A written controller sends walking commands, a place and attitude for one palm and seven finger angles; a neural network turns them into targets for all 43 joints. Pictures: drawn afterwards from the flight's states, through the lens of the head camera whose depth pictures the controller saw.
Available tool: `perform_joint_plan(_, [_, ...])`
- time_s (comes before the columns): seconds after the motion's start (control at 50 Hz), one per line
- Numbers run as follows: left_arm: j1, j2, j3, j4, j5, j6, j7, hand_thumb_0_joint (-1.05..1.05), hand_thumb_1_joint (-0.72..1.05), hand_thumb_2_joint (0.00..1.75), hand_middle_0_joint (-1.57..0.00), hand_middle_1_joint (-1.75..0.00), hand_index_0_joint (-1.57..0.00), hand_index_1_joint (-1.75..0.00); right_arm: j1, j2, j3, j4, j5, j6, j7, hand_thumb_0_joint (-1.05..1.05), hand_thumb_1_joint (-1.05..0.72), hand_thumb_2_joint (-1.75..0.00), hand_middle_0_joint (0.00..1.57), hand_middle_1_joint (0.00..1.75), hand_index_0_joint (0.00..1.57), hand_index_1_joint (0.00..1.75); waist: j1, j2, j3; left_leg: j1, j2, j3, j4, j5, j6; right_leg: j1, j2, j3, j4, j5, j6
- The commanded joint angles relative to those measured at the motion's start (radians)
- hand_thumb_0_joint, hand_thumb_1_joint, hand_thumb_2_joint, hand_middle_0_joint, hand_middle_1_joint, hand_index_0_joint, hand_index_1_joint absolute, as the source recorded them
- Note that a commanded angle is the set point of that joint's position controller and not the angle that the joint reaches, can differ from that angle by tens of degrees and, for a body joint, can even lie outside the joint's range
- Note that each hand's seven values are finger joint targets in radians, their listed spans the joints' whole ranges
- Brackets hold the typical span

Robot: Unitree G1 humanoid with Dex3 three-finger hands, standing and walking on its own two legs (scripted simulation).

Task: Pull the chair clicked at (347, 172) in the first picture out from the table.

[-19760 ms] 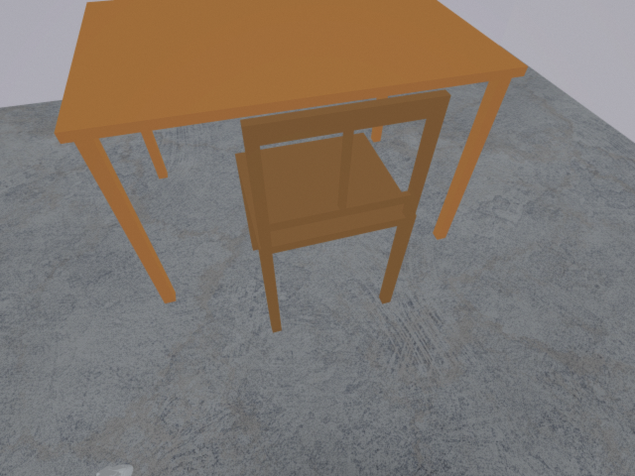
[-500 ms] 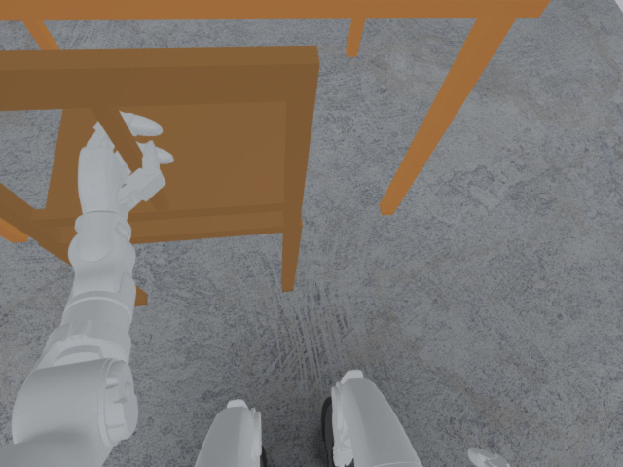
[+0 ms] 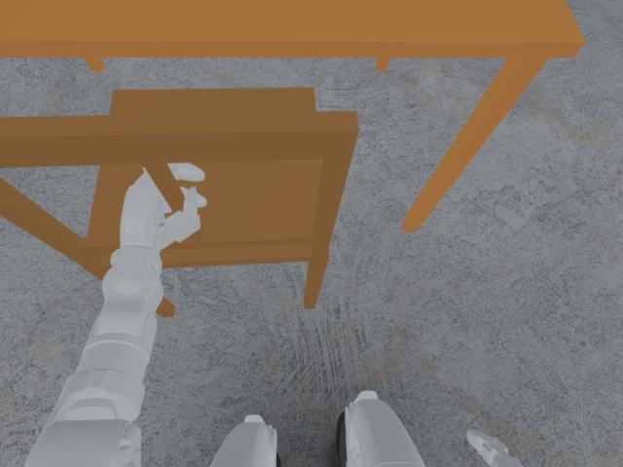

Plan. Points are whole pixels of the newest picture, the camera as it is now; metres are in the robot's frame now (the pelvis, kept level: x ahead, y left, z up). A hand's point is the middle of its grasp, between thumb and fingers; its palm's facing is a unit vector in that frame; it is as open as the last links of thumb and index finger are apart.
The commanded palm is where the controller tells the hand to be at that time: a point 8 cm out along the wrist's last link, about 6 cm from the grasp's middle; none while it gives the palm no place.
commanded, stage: step backward, pulling the chair out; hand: left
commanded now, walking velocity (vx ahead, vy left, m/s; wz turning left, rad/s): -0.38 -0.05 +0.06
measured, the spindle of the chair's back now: (179, 204) +0.45 +0.17 -0.03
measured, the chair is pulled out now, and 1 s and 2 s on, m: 0.02 0.07 0.25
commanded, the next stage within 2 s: none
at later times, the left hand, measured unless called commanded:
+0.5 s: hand (196, 213) +0.42 +0.14 +0.00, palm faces +0.03 -0.99 -0.15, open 5.0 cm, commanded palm +0.40 +0.19 +0.00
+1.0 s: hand (195, 249) +0.37 +0.14 +0.00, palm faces +0.02 -0.99 -0.15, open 5.0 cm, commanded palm +0.37 +0.19 +0.00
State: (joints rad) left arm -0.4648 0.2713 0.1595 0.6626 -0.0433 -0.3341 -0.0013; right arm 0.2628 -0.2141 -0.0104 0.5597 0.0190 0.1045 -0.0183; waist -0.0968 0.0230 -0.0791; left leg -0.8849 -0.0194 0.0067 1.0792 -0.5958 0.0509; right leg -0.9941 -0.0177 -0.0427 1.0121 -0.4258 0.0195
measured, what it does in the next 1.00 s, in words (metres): rises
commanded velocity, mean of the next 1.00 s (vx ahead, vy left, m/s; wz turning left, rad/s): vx -0.38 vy -0.06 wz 0.04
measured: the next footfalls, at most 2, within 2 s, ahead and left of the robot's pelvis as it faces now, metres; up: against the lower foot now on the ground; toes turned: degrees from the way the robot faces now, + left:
right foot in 1.56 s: -0.07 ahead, -0.11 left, +0.00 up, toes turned -2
left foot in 1.92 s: -0.20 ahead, +0.16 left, +0.00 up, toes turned +2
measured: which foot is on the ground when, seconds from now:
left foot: down 0.00-1.00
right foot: down 0.00-1.00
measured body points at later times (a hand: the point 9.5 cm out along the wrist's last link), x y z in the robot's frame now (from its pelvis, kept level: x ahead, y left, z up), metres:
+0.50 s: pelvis +0.02 +0.00 +0.07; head +0.15 -0.01 +0.50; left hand +0.42 +0.19 +0.01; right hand +0.04 -0.27 -0.06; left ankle -0.05 +0.09 -0.64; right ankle +0.02 -0.13 -0.66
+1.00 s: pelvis -0.01 +0.01 +0.07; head +0.10 +0.00 +0.51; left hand +0.37 +0.19 +0.01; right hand +0.06 -0.23 -0.07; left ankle -0.03 +0.12 -0.66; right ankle -0.02 -0.11 -0.66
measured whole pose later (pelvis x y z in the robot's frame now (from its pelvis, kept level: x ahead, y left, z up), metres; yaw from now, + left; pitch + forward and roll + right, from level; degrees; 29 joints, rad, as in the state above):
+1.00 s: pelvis -0.01 +0.01 +0.07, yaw -3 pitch +7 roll -1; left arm -0.53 0.21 0.13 1.07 -0.05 -0.22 0.06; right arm 0.24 -0.18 0.02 0.71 -0.01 0.03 -0.06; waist -0.06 0.02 0.10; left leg -0.38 0.03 0.05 0.59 -0.33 0.01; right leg -0.40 0.01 -0.03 0.55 -0.28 -0.01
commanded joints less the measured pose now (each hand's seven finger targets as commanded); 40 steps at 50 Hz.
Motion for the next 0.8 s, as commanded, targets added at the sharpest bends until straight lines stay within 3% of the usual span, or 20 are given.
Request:
perform_joint_plan(0.0, [-0.273,0.124,-0.041,-0.078,0.042,0.087,0.061,0.00,0.90,0.90,-0.50,-1.45,-0.50,-1.45,0.179,-0.153,-0.044,-0.066,0.021,0.014,-0.072,0.00,-0.90,-0.90,0.20,0.30,0.20,0.30,-0.019,0.129,-0.505,0.452,0.084,-0.091,-0.300,0.897,-0.065,0.496,-0.060,0.037,-0.175,0.643,-0.041])
perform_joint_plan(0.04, [-0.320,0.108,-0.055,-0.007,0.041,0.106,0.062,0.00,0.90,0.90,-0.50,-1.45,-0.50,-1.45,0.200,-0.148,-0.042,-0.037,0.021,0.021,-0.083,0.00,-0.90,-0.90,0.20,0.30,0.20,0.30,-0.030,0.072,-0.500,0.536,0.103,-0.099,-0.320,1.096,-0.063,0.523,-0.058,0.037,-0.212,0.733,-0.035])
perform_joint_plan(0.08, [-0.371,0.099,-0.069,0.061,0.042,0.106,0.059,0.00,0.90,0.90,-0.50,-1.45,-0.50,-1.45,0.199,-0.153,-0.041,-0.018,0.016,0.025,-0.084,0.00,-0.90,-0.90,0.20,0.30,0.20,0.30,-0.029,0.060,-0.468,0.572,0.130,-0.107,-0.351,1.155,-0.064,0.546,-0.064,0.041,-0.249,0.713,-0.029])
perform_joint_plan(0.2, [-0.441,0.104,-0.067,0.250,0.045,0.079,0.054,0.00,0.90,0.90,-0.50,-1.45,-0.50,-1.45,0.162,-0.168,-0.044,0.015,0.016,0.000,-0.079,0.00,-0.90,-0.90,0.20,0.30,0.20,0.30,0.007,0.160,-0.330,0.591,0.188,-0.121,-0.463,1.001,-0.050,0.545,-0.047,0.041,-0.328,0.441,-0.020])
perform_joint_plan(0.24, [-0.433,0.111,-0.057,0.272,0.053,0.071,0.055,0.00,0.90,0.90,-0.50,-1.45,-0.50,-1.45,0.177,-0.168,-0.048,0.033,0.012,-0.019,-0.081,0.00,-0.90,-0.90,0.20,0.30,0.20,0.30,0.008,0.154,-0.313,0.658,0.197,-0.123,-0.462,1.162,-0.054,0.541,-0.036,0.041,-0.352,0.465,-0.022])
perform_joint_plan(0.3, [-0.461,0.096,-0.065,0.268,0.058,0.053,0.044,0.00,0.90,0.90,-0.50,-1.45,-0.50,-1.45,0.222,-0.158,-0.055,0.066,-0.011,-0.031,-0.078,0.00,-0.90,-0.90,0.20,0.30,0.20,0.30,-0.006,0.187,-0.339,0.842,0.198,-0.123,-0.410,1.549,-0.111,0.492,-0.024,0.026,-0.381,0.521,-0.029])
perform_joint_plan(0.34, [-0.456,0.116,-0.048,0.265,0.064,0.043,0.039,0.00,0.90,0.90,-0.50,-1.45,-0.50,-1.45,0.225,-0.153,-0.059,0.079,-0.020,-0.029,-0.069,0.00,-0.90,-0.90,0.20,0.30,0.20,0.30,-0.001,0.224,-0.380,0.912,0.189,-0.109,-0.371,1.632,-0.136,0.492,-0.010,0.016,-0.408,0.497,-0.031])
perform_joint_plan(0.38, [-0.422,0.126,-0.033,0.263,0.065,0.033,0.040,0.00,0.90,0.90,-0.50,-1.45,-0.50,-1.45,0.208,-0.156,-0.062,0.082,-0.013,-0.029,-0.063,0.00,-0.90,-0.90,0.20,0.30,0.20,0.30,0.016,0.174,-0.416,0.799,0.180,-0.080,-0.329,1.436,-0.119,0.643,-0.037,0.043,-0.461,0.662,-0.051])
perform_joint_plan(0.4, [-0.424,0.138,-0.024,0.252,0.062,0.027,0.041,0.00,0.90,0.90,-0.50,-1.45,-0.50,-1.45,0.193,-0.161,-0.064,0.080,-0.005,-0.032,-0.067,0.00,-0.90,-0.90,0.20,0.30,0.20,0.30,0.024,0.094,-0.427,0.674,0.165,-0.062,-0.299,1.174,-0.113,0.763,-0.086,0.085,-0.470,0.870,-0.077])
perform_joint_plan(0.44, [-0.376,0.175,0.002,0.293,0.047,0.044,0.046,0.00,0.90,0.90,-0.50,-1.45,-0.50,-1.45,0.143,-0.179,-0.062,0.061,0.019,-0.044,-0.080,0.00,-0.90,-0.90,0.20,0.30,0.20,0.30,0.033,-0.118,-0.401,0.369,0.082,-0.051,-0.262,0.276,-0.104,0.979,-0.268,0.219,-0.460,1.299,-0.155])
perform_joint_plan(0.46, [-0.364,0.177,0.005,0.313,0.041,0.074,0.052,0.00,0.90,0.90,-0.50,-1.45,-0.50,-1.45,0.116,-0.181,-0.054,0.060,0.031,-0.049,-0.083,0.00,-0.90,-0.90,0.20,0.30,0.20,0.30,0.038,-0.156,-0.364,0.317,0.072,-0.080,-0.293,0.099,-0.095,0.989,-0.299,0.213,-0.467,1.272,-0.160])
perform_joint_plan(0.48, [-0.370,0.179,0.005,0.299,0.037,0.085,0.060,0.00,0.90,0.90,-0.50,-1.45,-0.50,-1.45,0.103,-0.183,-0.050,0.064,0.038,-0.056,-0.086,0.00,-0.90,-0.90,0.20,0.30,0.20,0.30,0.039,-0.138,-0.337,0.331,0.075,-0.085,-0.342,0.093,-0.089,0.956,-0.291,0.192,-0.476,1.149,-0.147])
perform_joint_plan(0.5, [-0.376,0.174,-0.004,0.285,0.039,0.083,0.067,0.00,0.90,0.90,-0.50,-1.45,-0.50,-1.45,0.101,-0.186,-0.047,0.080,0.036,-0.065,-0.093,0.00,-0.90,-0.90,0.20,0.30,0.20,0.30,0.036,-0.103,-0.330,0.365,0.085,-0.075,-0.409,0.144,-0.088,0.944,-0.275,0.172,-0.479,1.094,-0.127])
perform_joint_plan(0.52, [-0.364,0.199,0.017,0.272,0.049,0.081,0.078,0.00,0.90,0.90,-0.50,-1.45,-0.50,-1.45,0.110,-0.196,-0.050,0.099,0.023,-0.067,-0.109,0.00,-0.90,-0.90,0.20,0.30,0.20,0.30,0.030,-0.027,-0.367,0.416,0.096,-0.051,-0.503,0.333,-0.089,0.970,-0.255,0.149,-0.442,1.166,-0.105])
perform_joint_plan(0.56, [-0.372,0.165,-0.019,0.214,0.040,0.085,0.083,0.00,0.90,0.90,-0.50,-1.45,-0.50,-1.45,0.122,-0.199,-0.056,0.100,0.025,-0.061,-0.120,0.00,-0.90,-0.90,0.20,0.30,0.20,0.30,0.012,0.015,-0.441,0.563,0.137,-0.045,-0.519,0.958,-0.080,0.930,-0.164,0.087,-0.379,1.173,-0.042])
perform_joint_plan(0.58, [-0.380,0.136,-0.037,0.199,0.038,0.082,0.081,0.00,0.90,0.90,-0.50,-1.45,-0.50,-1.45,0.120,-0.198,-0.064,0.092,0.025,-0.059,-0.113,0.00,-0.90,-0.90,0.20,0.30,0.20,0.30,0.017,-0.012,-0.451,0.629,0.148,-0.041,-0.468,1.053,-0.068,0.905,-0.123,0.079,-0.399,1.113,-0.023])
perform_joint_plan(0.6, [-0.384,0.120,-0.044,0.205,0.038,0.077,0.076,0.00,0.90,0.90,-0.50,-1.45,-0.50,-1.45,0.120,-0.195,-0.065,0.086,0.026,-0.059,-0.109,0.00,-0.90,-0.90,0.20,0.30,0.20,0.30,0.017,-0.058,-0.442,0.629,0.144,-0.039,-0.447,0.962,-0.067,0.911,-0.114,0.082,-0.426,1.085,-0.025])
perform_joint_plan(0.66, [-0.360,0.112,-0.050,0.191,0.040,0.070,0.072,0.00,0.90,0.90,-0.50,-1.45,-0.50,-1.45,0.099,-0.189,-0.058,0.074,0.010,-0.055,-0.115,0.00,-0.90,-0.90,0.20,0.30,0.20,0.30,0.014,0.050,-0.426,0.661,0.161,-0.068,-0.473,1.057,-0.083,0.852,-0.125,0.073,-0.393,1.032,-0.042])
perform_joint_plan(0.74, [-0.305,0.083,-0.056,0.138,0.042,0.069,0.067,0.00,0.90,0.90,-0.50,-1.45,-0.50,-1.45,0.076,-0.174,-0.063,0.045,-0.006,-0.053,-0.084,0.00,-0.90,-0.90,0.20,0.30,0.20,0.30,0.028,0.190,-0.413,0.900,0.240,-0.142,-0.521,1.381,-0.034,0.627,-0.021,0.044,-0.367,0.388,-0.016])
perform_joint_plan(0.78, [-0.328,0.058,-0.074,0.113,0.046,0.064,0.065,0.00,0.90,0.90,-0.50,-1.45,-0.50,-1.45,0.066,-0.161,-0.056,0.038,-0.027,-0.064,-0.066,0.00,-0.90,-0.90,0.20,0.30,0.20,0.30,0.029,0.275,-0.360,1.010,0.266,-0.152,-0.523,1.532,-0.028,0.527,-0.002,0.028,-0.351,0.196,-0.020])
